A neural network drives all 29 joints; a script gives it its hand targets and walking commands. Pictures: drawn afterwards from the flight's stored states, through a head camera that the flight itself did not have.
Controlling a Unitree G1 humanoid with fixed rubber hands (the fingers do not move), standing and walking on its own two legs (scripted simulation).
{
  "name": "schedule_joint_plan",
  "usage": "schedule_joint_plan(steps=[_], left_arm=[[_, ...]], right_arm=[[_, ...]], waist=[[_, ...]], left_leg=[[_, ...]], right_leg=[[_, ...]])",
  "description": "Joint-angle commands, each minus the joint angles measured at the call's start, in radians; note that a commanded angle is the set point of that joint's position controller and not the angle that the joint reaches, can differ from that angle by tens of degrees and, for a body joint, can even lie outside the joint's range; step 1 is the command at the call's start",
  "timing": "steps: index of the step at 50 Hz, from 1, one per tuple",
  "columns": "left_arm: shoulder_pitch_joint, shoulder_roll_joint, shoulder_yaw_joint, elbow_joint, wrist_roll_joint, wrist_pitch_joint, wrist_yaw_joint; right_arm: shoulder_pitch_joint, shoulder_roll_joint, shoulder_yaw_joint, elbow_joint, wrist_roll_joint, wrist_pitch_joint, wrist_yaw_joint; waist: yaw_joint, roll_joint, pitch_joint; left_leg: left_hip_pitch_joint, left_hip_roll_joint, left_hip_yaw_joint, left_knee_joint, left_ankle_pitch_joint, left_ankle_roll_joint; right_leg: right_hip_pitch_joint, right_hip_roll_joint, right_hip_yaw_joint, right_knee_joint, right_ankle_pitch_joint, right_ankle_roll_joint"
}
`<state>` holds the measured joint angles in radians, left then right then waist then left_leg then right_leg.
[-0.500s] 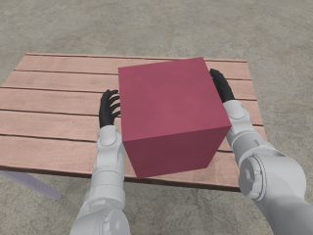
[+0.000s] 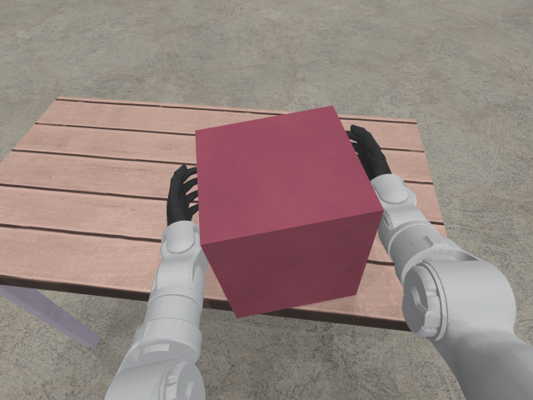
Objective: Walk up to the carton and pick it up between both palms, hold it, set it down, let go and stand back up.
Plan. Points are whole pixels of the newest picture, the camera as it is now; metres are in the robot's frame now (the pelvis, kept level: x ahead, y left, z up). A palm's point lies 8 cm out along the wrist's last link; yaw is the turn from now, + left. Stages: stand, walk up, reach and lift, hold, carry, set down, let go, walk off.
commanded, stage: reach and lift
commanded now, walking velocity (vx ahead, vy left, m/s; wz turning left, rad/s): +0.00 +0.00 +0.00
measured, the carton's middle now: (281, 219) +0.41 +0.05 +0.04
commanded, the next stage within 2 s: none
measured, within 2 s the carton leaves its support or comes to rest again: neither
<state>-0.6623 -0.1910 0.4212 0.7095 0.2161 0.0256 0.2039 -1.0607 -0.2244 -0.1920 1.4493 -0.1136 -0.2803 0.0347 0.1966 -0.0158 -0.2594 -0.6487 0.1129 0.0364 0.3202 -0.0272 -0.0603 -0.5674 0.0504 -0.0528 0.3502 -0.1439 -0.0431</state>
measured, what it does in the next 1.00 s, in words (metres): stands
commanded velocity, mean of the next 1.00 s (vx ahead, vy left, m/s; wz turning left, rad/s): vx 0.00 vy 0.00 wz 0.00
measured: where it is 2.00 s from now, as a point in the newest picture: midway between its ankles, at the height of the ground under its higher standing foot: outside the picture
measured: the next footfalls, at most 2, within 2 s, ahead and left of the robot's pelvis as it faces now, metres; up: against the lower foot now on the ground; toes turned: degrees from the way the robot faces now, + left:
none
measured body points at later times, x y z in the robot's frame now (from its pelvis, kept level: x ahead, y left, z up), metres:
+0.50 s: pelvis +0.00 +0.00 +0.01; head +0.01 +0.02 +0.46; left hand +0.38 +0.21 +0.12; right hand +0.47 -0.09 +0.16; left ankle +0.05 +0.16 -0.74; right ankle -0.01 -0.09 -0.74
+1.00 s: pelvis +0.01 +0.01 +0.01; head -0.01 +0.04 +0.46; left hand +0.38 +0.21 +0.15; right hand +0.45 -0.09 +0.17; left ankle +0.05 +0.16 -0.74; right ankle -0.01 -0.09 -0.74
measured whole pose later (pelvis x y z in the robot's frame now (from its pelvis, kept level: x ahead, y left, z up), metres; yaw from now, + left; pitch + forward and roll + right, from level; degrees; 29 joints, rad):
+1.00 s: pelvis +0.01 +0.01 +0.01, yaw +3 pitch +3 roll -1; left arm -0.64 -0.07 0.29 0.45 0.22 0.38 0.12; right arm -0.87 -0.11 -0.13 1.04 0.07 0.02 -0.08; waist 0.04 -0.07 -0.10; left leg -0.28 0.08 0.01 0.30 -0.07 -0.05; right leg -0.17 0.02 -0.08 0.30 -0.18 -0.03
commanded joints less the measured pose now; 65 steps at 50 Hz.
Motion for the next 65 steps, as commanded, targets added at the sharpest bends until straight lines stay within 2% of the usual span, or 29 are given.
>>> schedule_joint_plan(steps=[1, 10, 25, 32, 40, 46, 54, 56, 65], left_arm=[[-0.843, -0.477, -0.375, -0.179, -0.025, -0.034, -0.038], [-0.833, -0.459, -0.374, -0.199, -0.005, 0.034, -0.061], [-0.819, -0.405, -0.387, -0.266, 0.003, 0.171, -0.089], [-0.792, -0.402, -0.411, -0.295, -0.007, 0.222, -0.108], [-0.767, -0.399, -0.455, -0.336, -0.024, 0.263, -0.146], [-0.756, -0.395, -0.496, -0.379, -0.044, 0.296, -0.174], [-0.707, -0.371, -0.524, -0.429, -0.049, 0.367, -0.223], [-0.696, -0.362, -0.528, -0.437, -0.046, 0.387, -0.237], [-0.66, -0.345, -0.548, -0.523, -0.043, 0.469, -0.275]], right_arm=[[-0.623, 0.572, 0.119, -0.166, -0.033, -0.036, 0.125], [-0.614, 0.572, 0.124, -0.221, -0.002, 0.017, 0.116], [-0.603, 0.578, 0.118, -0.361, 0.058, 0.134, 0.101], [-0.592, 0.596, 0.13, -0.442, 0.072, 0.171, 0.086], [-0.577, 0.64, 0.19, -0.553, 0.112, 0.198, 0.052], [-0.572, 0.671, 0.26, -0.65, 0.171, 0.223, 0.019], [-0.547, 0.689, 0.323, -0.777, 0.245, 0.275, -0.039], [-0.539, 0.691, 0.328, -0.801, 0.255, 0.291, -0.054], [-0.511, 0.688, 0.363, -0.899, 0.295, 0.356, -0.085]], waist=[[-0.024, -0.101, -0.667], [-0.053, -0.081, -0.582], [-0.074, -0.016, -0.395], [-0.099, -0.005, -0.37], [-0.128, 0.003, -0.358], [-0.147, 0.01, -0.355], [-0.182, 0.019, -0.288], [-0.198, 0.022, -0.26], [-0.233, 0.057, -0.181]], left_leg=[[0.499, -0.081, 0.037, 0.083, 0.275, 0.067], [0.539, -0.087, 0.026, 0.063, 0.267, 0.064], [0.662, -0.081, 0.023, 0.012, 0.178, 0.058], [0.702, -0.083, 0.018, 0.008, 0.173, 0.055], [0.722, -0.09, 0.012, 0.015, 0.192, 0.053], [0.735, -0.097, 0.005, 0.024, 0.209, 0.05], [0.754, -0.106, 0.0, 0.025, 0.197, 0.044], [0.759, -0.109, 0.0, 0.022, 0.184, 0.043], [0.817, -0.116, 0.001, 0.021, 0.171, 0.029]], right_leg=[[0.282, -0.002, -0.024, 0.009, 0.373, 0.067], [0.349, -0.016, -0.021, -0.005, 0.396, 0.083], [0.333, -0.026, -0.03, -0.072, 0.194, 0.078], [0.345, -0.03, -0.033, -0.083, 0.185, 0.082], [0.392, -0.038, -0.031, -0.077, 0.246, 0.093], [0.433, -0.04, -0.028, -0.07, 0.305, 0.103], [0.483, -0.041, -0.028, -0.082, 0.319, 0.112], [0.494, -0.04, -0.029, -0.089, 0.302, 0.113], [0.479, -0.022, -0.041, -0.109, 0.2, 0.103]])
